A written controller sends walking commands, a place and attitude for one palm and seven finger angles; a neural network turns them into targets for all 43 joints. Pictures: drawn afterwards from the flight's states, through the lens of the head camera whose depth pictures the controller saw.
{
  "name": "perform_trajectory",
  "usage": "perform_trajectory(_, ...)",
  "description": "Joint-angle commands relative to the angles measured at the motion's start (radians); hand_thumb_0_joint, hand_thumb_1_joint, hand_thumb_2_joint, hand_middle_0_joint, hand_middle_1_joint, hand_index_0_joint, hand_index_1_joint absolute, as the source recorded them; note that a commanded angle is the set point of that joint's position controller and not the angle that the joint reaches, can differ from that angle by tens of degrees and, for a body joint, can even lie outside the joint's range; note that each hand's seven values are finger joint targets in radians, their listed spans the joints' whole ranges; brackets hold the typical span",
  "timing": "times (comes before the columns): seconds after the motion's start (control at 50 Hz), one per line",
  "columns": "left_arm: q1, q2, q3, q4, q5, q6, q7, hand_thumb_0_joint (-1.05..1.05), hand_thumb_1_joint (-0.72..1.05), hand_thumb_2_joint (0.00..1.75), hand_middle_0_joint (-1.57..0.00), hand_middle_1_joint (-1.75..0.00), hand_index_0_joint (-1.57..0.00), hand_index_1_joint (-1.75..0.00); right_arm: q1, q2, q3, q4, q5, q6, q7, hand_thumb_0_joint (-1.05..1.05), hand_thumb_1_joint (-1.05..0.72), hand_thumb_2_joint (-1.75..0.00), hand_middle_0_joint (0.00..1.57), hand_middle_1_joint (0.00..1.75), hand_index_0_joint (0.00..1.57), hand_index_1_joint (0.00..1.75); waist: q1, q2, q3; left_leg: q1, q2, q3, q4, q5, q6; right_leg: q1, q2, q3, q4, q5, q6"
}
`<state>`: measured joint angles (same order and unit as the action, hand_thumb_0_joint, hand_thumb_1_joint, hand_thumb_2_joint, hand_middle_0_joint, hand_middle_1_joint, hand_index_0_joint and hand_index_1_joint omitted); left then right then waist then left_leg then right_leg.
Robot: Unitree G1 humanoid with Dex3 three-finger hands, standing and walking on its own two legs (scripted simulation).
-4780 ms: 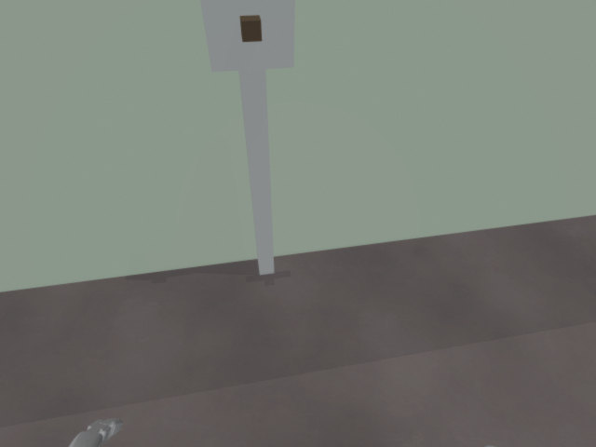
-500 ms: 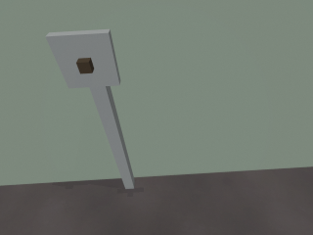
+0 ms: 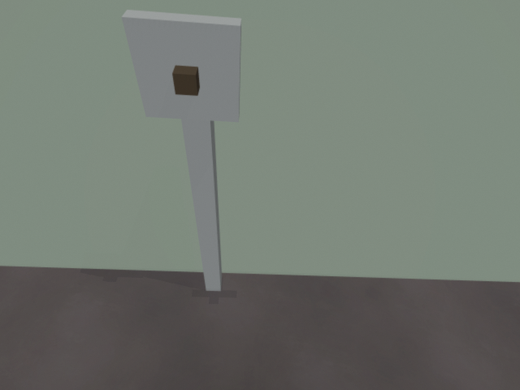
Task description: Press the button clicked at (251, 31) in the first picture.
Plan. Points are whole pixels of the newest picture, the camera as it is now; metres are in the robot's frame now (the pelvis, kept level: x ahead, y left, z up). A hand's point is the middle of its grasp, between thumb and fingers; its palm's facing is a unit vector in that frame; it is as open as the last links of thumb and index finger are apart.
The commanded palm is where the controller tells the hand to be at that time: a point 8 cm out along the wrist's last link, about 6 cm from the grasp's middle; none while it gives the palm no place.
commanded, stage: come to a stop and stand still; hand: left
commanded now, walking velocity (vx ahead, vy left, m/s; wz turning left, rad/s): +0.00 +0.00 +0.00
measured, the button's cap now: (186, 79) +0.55 +0.20 +0.19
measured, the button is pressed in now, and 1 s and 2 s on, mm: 0 0 0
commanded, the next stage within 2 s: look again from close up in 0.46 s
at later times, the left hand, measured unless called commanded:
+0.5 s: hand out of the picture +0.04 +0.21 -0.17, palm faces +0.01 -0.98 -0.20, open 7.3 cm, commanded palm none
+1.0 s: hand out of the picture +0.00 +0.18 -0.17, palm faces +0.01 -0.98 -0.20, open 7.4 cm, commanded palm none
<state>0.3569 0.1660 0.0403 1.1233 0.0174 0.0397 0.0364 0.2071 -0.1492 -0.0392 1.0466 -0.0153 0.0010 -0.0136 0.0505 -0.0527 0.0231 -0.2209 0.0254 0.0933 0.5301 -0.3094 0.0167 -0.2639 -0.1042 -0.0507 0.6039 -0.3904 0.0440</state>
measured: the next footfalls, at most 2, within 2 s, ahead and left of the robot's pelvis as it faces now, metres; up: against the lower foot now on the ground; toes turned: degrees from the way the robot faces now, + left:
right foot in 0.18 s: +0.04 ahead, -0.11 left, +0.00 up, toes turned -5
right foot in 1.70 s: +0.15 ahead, -0.12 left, +0.01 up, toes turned +5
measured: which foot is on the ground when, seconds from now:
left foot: down 0.00-1.00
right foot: up 0.00-0.16, down 0.18-1.00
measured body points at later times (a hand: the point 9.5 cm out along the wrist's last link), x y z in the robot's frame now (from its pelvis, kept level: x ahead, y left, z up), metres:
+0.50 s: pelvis +0.02 +0.03 +0.01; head +0.03 +0.04 +0.46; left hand +0.04 +0.26 -0.15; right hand +0.00 -0.19 -0.15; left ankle -0.01 +0.11 -0.73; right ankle +0.00 -0.11 -0.73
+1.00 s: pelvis +0.01 +0.02 +0.00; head +0.01 +0.00 +0.45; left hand +0.00 +0.23 -0.15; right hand +0.00 -0.20 -0.17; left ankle -0.01 +0.11 -0.73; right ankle +0.00 -0.11 -0.73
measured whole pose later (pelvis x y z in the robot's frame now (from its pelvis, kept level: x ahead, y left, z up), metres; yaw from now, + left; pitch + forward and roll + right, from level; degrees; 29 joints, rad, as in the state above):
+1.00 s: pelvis +0.01 +0.02 +0.00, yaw -1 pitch -1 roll +1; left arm 0.30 0.12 -0.02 1.13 0.01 -0.01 0.04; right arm 0.30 -0.16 0.01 1.10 -0.01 -0.03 -0.02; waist 0.00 0.03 0.02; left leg -0.15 -0.01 0.12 0.46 -0.29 0.04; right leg -0.21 -0.06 -0.06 0.51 -0.28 0.01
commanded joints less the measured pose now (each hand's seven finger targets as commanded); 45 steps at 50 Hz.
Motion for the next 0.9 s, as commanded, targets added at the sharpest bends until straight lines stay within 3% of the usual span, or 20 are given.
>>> perform_trajectory(0.0,-0.014,0.032,-0.006,-0.046,0.007,-0.021,-0.009,0.0,0.9,0.9,-0.2,-0.3,-0.2,-0.3,0.05,-0.132,-0.002,-0.009,0.001,-0.013,-0.028,0.0,-0.9,-0.9,0.2,0.3,0.2,0.3,-0.036,0.298,0.082,-0.02,0.214,-0.207,-0.306,0.246,0.097,-0.089,0.012,0.003,0.139,-0.041,-0.017)
perform_trajectory(0.06,-0.01,0.028,-0.011,-0.029,0.001,-0.029,-0.01,0.0,0.9,0.9,-0.2,-0.3,-0.2,-0.3,0.039,-0.122,0.001,-0.004,-0.002,-0.018,-0.031,0.0,-0.9,-0.9,0.2,0.3,0.2,0.3,-0.033,0.219,0.033,0.067,0.187,-0.147,-0.227,0.501,0.106,-0.047,0.015,-0.001,0.028,0.003,-0.012)
perform_trajectory(0.1,0.004,0.035,-0.013,-0.019,-0.001,-0.037,-0.009,0.0,0.9,0.9,-0.2,-0.3,-0.2,-0.3,0.047,-0.127,-0.001,0.006,0.004,-0.022,-0.033,0.0,-0.9,-0.9,0.2,0.3,0.2,0.3,-0.026,0.154,-0.012,0.113,0.172,-0.134,-0.172,0.57,0.091,0.017,0.021,-0.003,-0.116,0.118,-0.01)
perform_trajectory(0.12,0.018,0.039,-0.013,-0.011,0.0,-0.043,-0.007,0.0,0.9,0.9,-0.2,-0.3,-0.2,-0.3,0.047,-0.121,-0.001,0.01,0.006,-0.024,-0.033,0.0,-0.9,-0.9,0.2,0.3,0.2,0.3,-0.02,0.111,-0.032,0.105,0.152,-0.125,-0.145,0.529,0.067,0.07,0.016,0.01,-0.202,0.227,-0.013)
perform_trajectory(0.16,0.001,0.071,-0.016,-0.008,0.0,-0.054,-0.001,0.0,0.9,0.9,-0.2,-0.3,-0.2,-0.3,0.059,-0.094,0.006,0.015,0.013,-0.027,-0.028,0.0,-0.9,-0.9,0.2,0.3,0.2,0.3,-0.038,0.049,-0.04,0.069,0.106,-0.104,-0.144,0.415,0.02,0.131,-0.039,0.076,-0.222,0.436,-0.044)
perform_trajectory(0.18,-0.012,0.082,-0.019,-0.012,-0.001,-0.053,-0.001,0.0,0.9,0.9,-0.2,-0.3,-0.2,-0.3,0.063,-0.091,0.007,0.02,0.013,-0.029,-0.025,0.0,-0.9,-0.9,0.2,0.3,0.2,0.3,-0.043,0.068,-0.032,0.064,0.096,-0.108,-0.169,0.348,0.013,0.133,-0.053,0.073,-0.217,0.434,-0.05)
perform_trajectory(0.22,-0.046,0.066,-0.022,-0.011,-0.002,-0.055,0.0,0.0,0.9,0.9,-0.2,-0.3,-0.2,-0.3,0.061,-0.095,0.005,0.036,0.006,-0.02,-0.023,0.0,-0.9,-0.9,0.2,0.3,0.2,0.3,-0.049,-0.055,0.022,0.069,0.099,-0.106,-0.176,0.319,0.006,0.088,-0.034,0.072,-0.215,0.42,-0.053)
perform_trajectory(0.34,-0.058,0.074,-0.024,-0.014,-0.008,-0.047,0.005,0.0,0.9,0.9,-0.2,-0.3,-0.2,-0.3,0.093,-0.103,0.021,0.073,0.005,-0.029,-0.024,0.0,-0.9,-0.9,0.2,0.3,0.2,0.3,-0.041,0.056,0.017,0.091,0.108,-0.1,-0.218,0.386,0.008,0.124,-0.025,0.051,-0.228,0.365,-0.044)
perform_trajectory(0.52,-0.049,0.075,-0.028,-0.002,-0.011,-0.043,0.005,0.0,0.9,0.9,-0.2,-0.3,-0.2,-0.3,0.129,-0.092,0.026,0.101,0.007,-0.03,-0.027,0.0,-0.9,-0.9,0.2,0.3,0.2,0.3,-0.04,0.081,0.026,0.09,0.106,-0.102,-0.233,0.354,0.008,0.139,-0.021,0.048,-0.246,0.34,-0.046)
perform_trajectory(0.54,-0.009,0.095,-0.042,0.01,0.006,-0.071,0.047,0.0,0.9,0.9,-0.2,-0.3,-0.2,-0.3,0.09,-0.135,0.034,0.027,0.019,-0.046,-0.016,0.0,-0.9,-0.9,0.2,0.3,0.2,0.3,-0.039,0.078,0.045,0.029,0.129,-0.1,-0.046,0.674,-0.011,0.082,-0.042,0.077,-0.175,0.583,-0.053)
perform_trajectory(0.56,-0.005,0.119,-0.033,-0.026,-0.003,-0.077,0.038,0.0,0.9,0.9,-0.2,-0.3,-0.2,-0.3,0.162,-0.118,0.031,0.017,0.0,-0.044,-0.013,0.0,-0.9,-0.9,0.2,0.3,0.2,0.3,-0.052,0.134,-0.035,0.031,0.088,-0.108,-0.079,0.418,-0.014,0.143,-0.048,0.061,-0.141,0.385,-0.086)
perform_trajectory(0.58,-0.029,0.099,-0.038,-0.028,-0.005,-0.07,0.027,0.0,0.9,0.9,-0.2,-0.3,-0.2,-0.3,0.15,-0.1,0.034,0.022,-0.002,-0.047,-0.015,0.0,-0.9,-0.9,0.2,0.3,0.2,0.3,-0.05,0.163,0.01,0.017,0.096,-0.115,-0.129,0.377,-0.003,0.091,-0.029,0.052,-0.136,0.279,-0.092)
perform_trajectory(0.62,-0.025,0.086,-0.042,-0.036,-0.006,-0.071,0.013,0.0,0.9,0.9,-0.2,-0.3,-0.2,-0.3,0.179,-0.106,0.037,0.005,-0.006,-0.049,-0.013,0.0,-0.9,-0.9,0.2,0.3,0.2,0.3,-0.048,0.213,-0.057,0.023,0.116,-0.143,-0.139,0.371,0.02,0.105,0.007,0.023,-0.109,0.19,-0.088)
perform_trajectory(0.66,-0.028,0.069,-0.046,-0.034,-0.008,-0.068,0.01,0.0,0.9,0.9,-0.2,-0.3,-0.2,-0.3,0.183,-0.106,0.036,-0.001,-0.002,-0.047,-0.019,0.0,-0.9,-0.9,0.2,0.3,0.2,0.3,-0.05,0.164,-0.057,0.054,0.122,-0.143,-0.131,0.439,0.036,0.093,0.018,0.012,-0.105,0.197,-0.081)
perform_trajectory(0.72,-0.035,0.056,-0.05,-0.026,-0.008,-0.065,0.006,0.0,0.9,0.9,-0.2,-0.3,-0.2,-0.3,0.183,-0.103,0.037,-0.003,0.0,-0.042,-0.02,0.0,-0.9,-0.9,0.2,0.3,0.2,0.3,-0.055,0.056,0.012,0.025,0.107,-0.134,-0.138,0.323,0.041,0.062,0.008,0.031,-0.128,0.216,-0.081)
perform_trajectory(0.8,-0.028,0.057,-0.05,-0.027,-0.005,-0.06,0.005,0.0,0.9,0.9,-0.2,-0.3,-0.2,-0.3,0.181,-0.097,0.038,0.004,0.002,-0.036,-0.014,0.0,-0.9,-0.9,0.2,0.3,0.2,0.3,-0.055,0.032,0.097,-0.029,0.094,-0.134,-0.192,0.142,0.037,0.03,0.009,0.048,-0.154,0.175,-0.078)
perform_trajectory(0.88,-0.008,0.058,-0.049,-0.022,-0.006,-0.061,0.003,0.0,0.9,0.9,-0.2,-0.3,-0.2,-0.3,0.171,-0.091,0.043,0.019,0.003,-0.035,-0.012,0.0,-0.9,-0.9,0.2,0.3,0.2,0.3,-0.051,0.016,0.117,-0.029,0.084,-0.122,-0.212,0.084,0.034,0.015,0.003,0.066,-0.18,0.169,-0.079)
